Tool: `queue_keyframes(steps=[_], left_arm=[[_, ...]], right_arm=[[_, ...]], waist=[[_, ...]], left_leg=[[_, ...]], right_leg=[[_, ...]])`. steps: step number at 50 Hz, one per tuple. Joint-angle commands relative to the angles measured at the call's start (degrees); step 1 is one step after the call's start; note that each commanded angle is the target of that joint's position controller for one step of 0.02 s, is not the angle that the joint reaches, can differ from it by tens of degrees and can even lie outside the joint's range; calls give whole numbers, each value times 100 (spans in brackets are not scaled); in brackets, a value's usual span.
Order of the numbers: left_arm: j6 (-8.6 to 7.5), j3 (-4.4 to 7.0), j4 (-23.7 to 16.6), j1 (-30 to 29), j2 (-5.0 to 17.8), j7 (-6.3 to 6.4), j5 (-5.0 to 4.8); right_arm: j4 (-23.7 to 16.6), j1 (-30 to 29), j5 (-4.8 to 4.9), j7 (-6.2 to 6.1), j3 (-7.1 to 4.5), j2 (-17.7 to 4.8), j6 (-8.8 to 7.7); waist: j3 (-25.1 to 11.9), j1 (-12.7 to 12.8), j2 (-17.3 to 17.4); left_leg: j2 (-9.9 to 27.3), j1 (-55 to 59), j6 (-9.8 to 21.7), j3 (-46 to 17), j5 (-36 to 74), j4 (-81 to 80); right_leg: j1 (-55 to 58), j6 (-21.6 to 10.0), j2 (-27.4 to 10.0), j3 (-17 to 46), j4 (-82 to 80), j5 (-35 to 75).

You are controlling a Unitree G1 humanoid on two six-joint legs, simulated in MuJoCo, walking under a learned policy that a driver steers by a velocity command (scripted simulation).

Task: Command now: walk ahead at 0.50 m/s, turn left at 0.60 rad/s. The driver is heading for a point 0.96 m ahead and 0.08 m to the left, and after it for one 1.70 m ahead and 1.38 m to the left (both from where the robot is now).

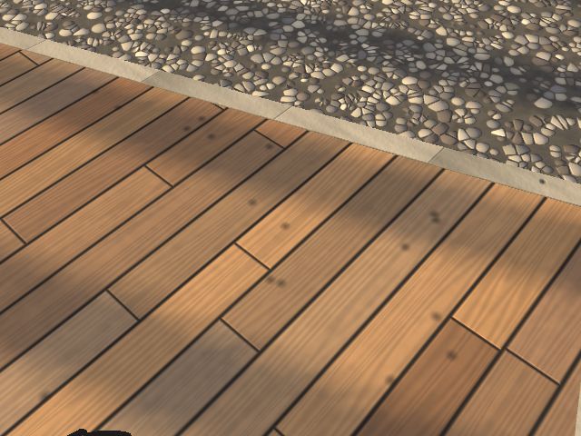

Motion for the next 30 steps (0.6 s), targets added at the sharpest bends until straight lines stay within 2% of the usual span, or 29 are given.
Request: queue_keyframes(steps=[1, 3, 5, 7, 9, 12, 14, 16, 18, 19, 20, 21, 22, 23, 24, 25, 26, 27, 28, 30], left_arm=[[-23, 205, -35, 802, 538, 29, -32], [-118, 201, 141, 938, 537, 14, -79], [-240, 218, 273, 1132, 558, -49, -132], [-301, 231, 398, 1278, 593, -83, -140], [-304, 225, 517, 1383, 580, -105, -127], [-284, 220, 650, 1450, 605, -135, -153], [-261, 237, 778, 1662, 714, -125, -170], [-210, 254, 941, 1889, 816, -113, -174], [-135, 269, 1071, 1977, 923, -93, -171], [-101, 264, 1123, 1983, 955, -82, -181], [-68, 227, 1158, 2000, 887, -74, -203], [-80, 150, 1007, 1938, 702, -74, -214], [-97, 1, 660, 2255, 60, -162, -291], [-36, 186, 695, 1883, 718, -81, -163], [-44, 209, 600, 1527, 723, -86, -184], [-85, 156, 605, 1415, 566, -110, -212], [-51, 158, 680, 1450, 505, -127, -185], [29, 150, 767, 1614, 462, -151, -106], [100, 146, 837, 1720, 389, -186, -70], [168, 153, 813, 1579, 313, -246, -37]], right_arm=[[-458, -178, -85, 99, -67, -450, -3], [-456, -191, -136, 205, -46, -353, 126], [-553, -396, -142, 269, -14, -250, 181], [-676, -734, -160, 307, 29, -151, 174], [-773, -1087, -157, 326, 78, -84, 145], [-934, -1735, -149, 383, 194, 60, 87], [-1030, -2110, -156, 411, 243, 80, 71], [-1077, -2267, -169, 386, 250, 16, 59], [-1040, -2164, -207, 324, 228, -70, 23], [-912, -1789, -233, 286, 198, -111, -18], [-611, -979, -281, 233, 136, -203, -82], [-356, -12, -375, 154, 16, -546, -121], [-329, 366, -366, 55, -135, -1204, -103], [-313, 357, -76, 1, -179, -1176, -48], [-256, -26, -22, -20, -105, -894, -60], [-221, -290, -32, -4, -11, -548, -106], [-204, -506, -35, 3, 44, -353, -147], [-173, -655, -18, -1, 93, -201, -177], [-149, -672, -24, 3, 110, -157, -215], [-8, -520, 28, 10, 79, -238, -288]], waist=[[-278, 460, -460], [-158, 371, -762], [-174, 362, -717], [-123, 389, -667], [-31, 430, -655], [73, 533, -668], [117, 636, -677], [165, 657, -684], [90, 564, -704], [-128, 371, -688], [-585, 12, -490], [-1255, -379, -118], [-1955, -230, 1300], [-1920, -358, 792], [-1120, -141, 485], [-671, 55, 300], [-427, 260, 257], [-325, 446, 349], [-347, 521, 372], [-252, 577, 305]], left_leg=[[735, -2132, -85, 148, 535, 868], [846, -1914, -145, 269, 641, 706], [858, -2067, -158, 278, 801, 597], [864, -2372, -192, 234, 1091, 311], [854, -2536, -244, 270, 1437, -257], [849, -2118, -274, 654, 2052, -1525], [837, -1791, -233, 955, 2052, -2103], [827, -1635, -119, 1074, 1844, -2462], [683, -1301, 60, 1214, 1409, -2767], [514, -767, 171, 1295, 1318, -3020], [359, 301, 308, 1336, 1492, -3391], [1154, 1739, 549, 440, 1083, -3448], [2993, 3390, 1258, -2398, 850, -3888], [3069, 3113, 1387, -2997, 1432, -4260], [2746, 2567, 1250, -1966, 1997, -4212], [2452, 1859, 1064, -1356, 2482, -4366], [2180, 1363, 847, -916, 2675, -4550], [1980, 951, 724, -604, 2791, -4720], [1911, 766, 718, -448, 2871, -4850], [1841, 639, 809, -269, 2900, -5105]], right_leg=[[1985, -693, -1815, 2317, -2008, -747], [1634, -606, -1567, 1489, -2150, 248], [1679, -690, -1577, 1110, -2234, 1048], [1791, -776, -1587, 803, -2351, 1402], [1851, -782, -1491, 453, -2442, 1558], [1703, -666, -1263, -92, -2489, 1668], [1745, -637, -1316, -186, -2482, 1754], [2050, -628, -1479, -137, -2359, 2043], [2393, -594, -1564, -174, -1905, 3008], [2481, -544, -1511, -284, -1320, 3800], [2273, -431, -1299, -512, -312, 4024], [1340, -297, -1096, -620, 1066, 2686], [-814, -16, -138, -726, 3147, -1271], [-1386, -61, -28, 104, 3896, -1927], [-1638, -133, -320, 336, 3922, -1502], [-1463, -143, -482, 354, 3542, -1160], [-1167, -110, -606, 340, 3187, -995], [-831, -44, -656, 333, 2984, -894], [-620, 5, -629, 302, 2901, -807], [-693, 90, -627, 220, 2734, -560]])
